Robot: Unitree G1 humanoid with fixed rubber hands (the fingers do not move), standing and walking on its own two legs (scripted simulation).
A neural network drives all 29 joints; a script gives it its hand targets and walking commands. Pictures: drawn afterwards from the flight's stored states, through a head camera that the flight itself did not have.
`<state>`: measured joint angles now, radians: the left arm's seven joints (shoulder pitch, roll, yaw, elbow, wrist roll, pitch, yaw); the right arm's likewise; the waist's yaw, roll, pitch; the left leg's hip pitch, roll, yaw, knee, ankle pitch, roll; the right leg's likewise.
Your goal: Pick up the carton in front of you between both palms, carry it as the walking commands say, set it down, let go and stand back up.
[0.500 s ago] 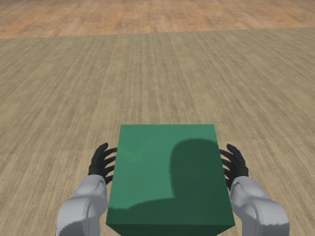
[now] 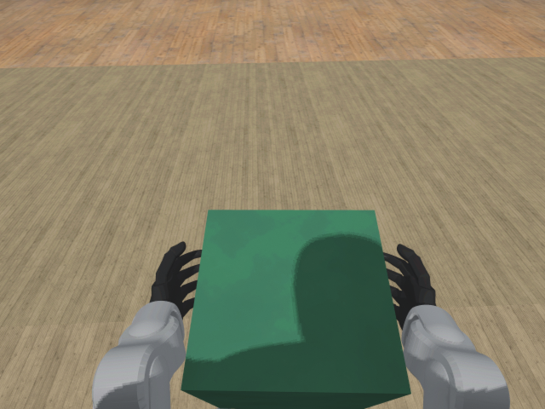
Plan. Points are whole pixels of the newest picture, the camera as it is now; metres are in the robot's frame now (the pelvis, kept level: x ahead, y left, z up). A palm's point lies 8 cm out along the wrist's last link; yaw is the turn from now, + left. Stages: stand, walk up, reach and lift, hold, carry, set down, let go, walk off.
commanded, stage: carry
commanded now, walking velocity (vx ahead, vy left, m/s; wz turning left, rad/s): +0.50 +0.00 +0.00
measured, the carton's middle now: (289, 319) +0.23 +0.00 +0.03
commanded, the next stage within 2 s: none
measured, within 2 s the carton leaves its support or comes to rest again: neither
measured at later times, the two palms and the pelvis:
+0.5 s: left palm (207, 140) +0.56 +0.16 +0.10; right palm (362, 142) +0.56 -0.14 +0.10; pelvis +0.34 +0.01 +0.01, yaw +0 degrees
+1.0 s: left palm (235, 52) +0.97 +0.15 +0.11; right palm (346, 53) +0.97 -0.16 +0.11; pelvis +0.65 -0.01 +0.01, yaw +0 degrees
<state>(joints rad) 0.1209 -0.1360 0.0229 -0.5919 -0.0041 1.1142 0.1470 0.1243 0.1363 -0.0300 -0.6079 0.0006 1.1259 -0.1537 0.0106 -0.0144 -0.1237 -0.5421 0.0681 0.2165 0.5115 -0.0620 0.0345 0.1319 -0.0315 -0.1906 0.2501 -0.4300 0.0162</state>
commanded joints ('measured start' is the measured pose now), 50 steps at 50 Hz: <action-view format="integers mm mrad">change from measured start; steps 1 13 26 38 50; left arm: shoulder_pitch -306 -299 -341 -720 -1011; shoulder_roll -518 -722 -567 -637 -615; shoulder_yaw -515 -556 -515 -465 -355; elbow -118 -60 -60 195 440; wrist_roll -160 -117 -146 -154 -101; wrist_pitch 14 -18 20 -123 -171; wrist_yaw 0 -31 2 -4 64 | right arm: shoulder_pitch -293 -341 -365 -667 -1034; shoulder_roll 534 685 544 645 621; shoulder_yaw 511 579 511 422 345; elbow -62 -83 -59 237 455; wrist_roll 159 199 150 63 107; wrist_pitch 1 -31 4 -130 -176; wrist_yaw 3 76 13 -35 -55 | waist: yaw -26 -22 5 7 49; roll -74 140 169 -88 -109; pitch -125 -135 -60 -186 -106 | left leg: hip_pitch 412 537 586 -95 -47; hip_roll -90 206 138 34 -31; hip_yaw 84 -198 18 -183 -86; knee -38 -359 -45 541 5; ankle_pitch -83 24 541 -175 105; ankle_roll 21 79 32 18 45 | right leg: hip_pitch -155 -769 -419 -197 -19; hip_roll -148 -86 50 -248 -175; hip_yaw -53 100 -91 255 109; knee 371 718 237 -36 117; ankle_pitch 857 271 357 263 651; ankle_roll -65 -16 -72 -206 -158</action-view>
